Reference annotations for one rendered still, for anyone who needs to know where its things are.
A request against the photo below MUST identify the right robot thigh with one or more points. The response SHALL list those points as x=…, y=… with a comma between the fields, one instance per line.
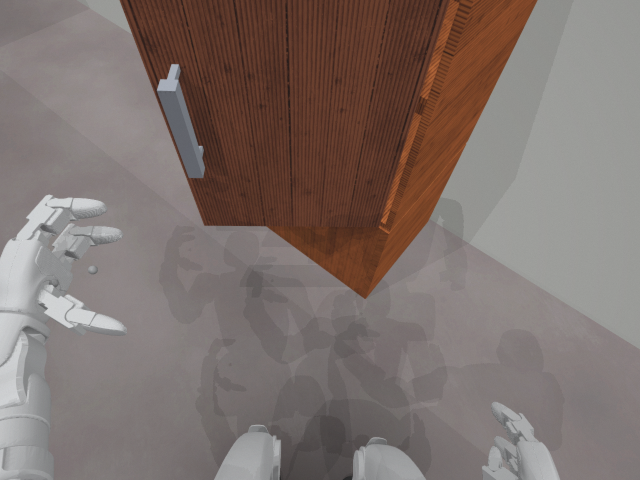
x=384, y=462

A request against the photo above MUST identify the robot left hand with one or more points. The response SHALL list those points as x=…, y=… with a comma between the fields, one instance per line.
x=27, y=265

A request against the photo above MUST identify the robot right hand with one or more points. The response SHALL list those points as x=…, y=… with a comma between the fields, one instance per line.
x=530, y=460

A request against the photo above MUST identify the cupboard door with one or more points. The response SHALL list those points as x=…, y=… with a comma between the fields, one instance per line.
x=303, y=107

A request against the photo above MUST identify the left robot forearm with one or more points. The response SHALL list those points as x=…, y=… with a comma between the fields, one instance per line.
x=25, y=399

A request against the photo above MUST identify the handle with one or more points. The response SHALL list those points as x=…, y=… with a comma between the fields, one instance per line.
x=172, y=100

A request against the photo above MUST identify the left robot shin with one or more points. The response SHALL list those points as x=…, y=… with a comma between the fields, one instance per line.
x=258, y=428

